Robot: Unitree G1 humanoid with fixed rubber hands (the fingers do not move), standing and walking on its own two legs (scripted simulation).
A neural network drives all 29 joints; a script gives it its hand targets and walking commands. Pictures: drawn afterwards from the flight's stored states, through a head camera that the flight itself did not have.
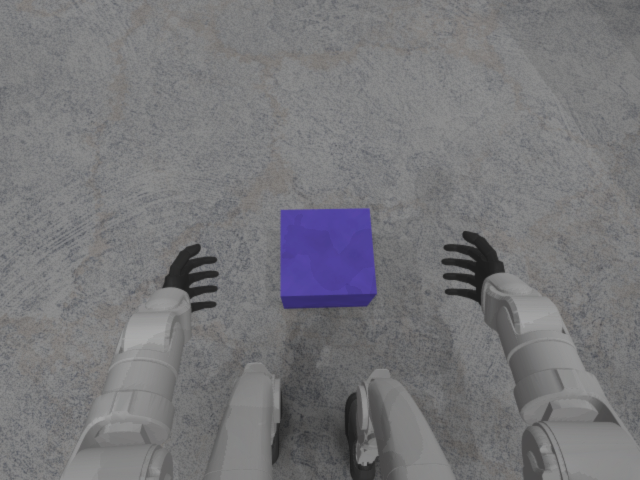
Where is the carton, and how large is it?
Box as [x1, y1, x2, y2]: [280, 208, 376, 308]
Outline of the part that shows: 369,208 281,210 280,296 284,308 367,305 376,293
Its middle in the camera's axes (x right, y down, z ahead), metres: +0.01 +0.07 +1.05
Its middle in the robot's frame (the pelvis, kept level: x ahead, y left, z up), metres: +0.54 -0.02 -0.59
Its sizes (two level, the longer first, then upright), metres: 0.232 0.226 0.169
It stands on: the floor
